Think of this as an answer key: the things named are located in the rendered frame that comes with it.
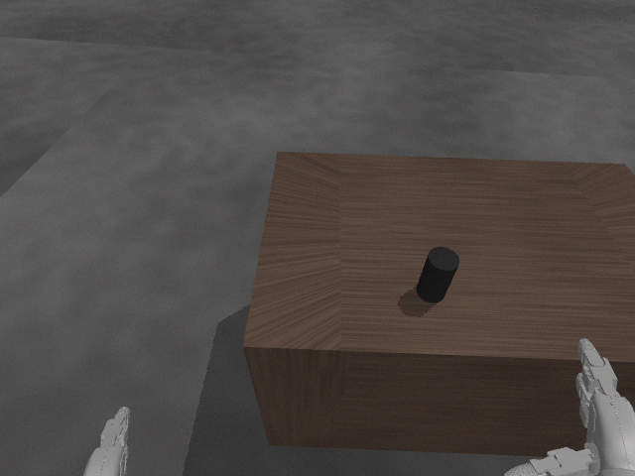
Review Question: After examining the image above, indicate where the left robot hand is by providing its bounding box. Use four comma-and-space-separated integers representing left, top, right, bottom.
83, 407, 130, 476

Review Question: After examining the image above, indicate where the right robot hand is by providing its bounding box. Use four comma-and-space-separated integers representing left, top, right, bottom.
503, 338, 635, 476

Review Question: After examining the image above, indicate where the can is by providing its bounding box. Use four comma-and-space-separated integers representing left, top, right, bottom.
417, 247, 459, 303

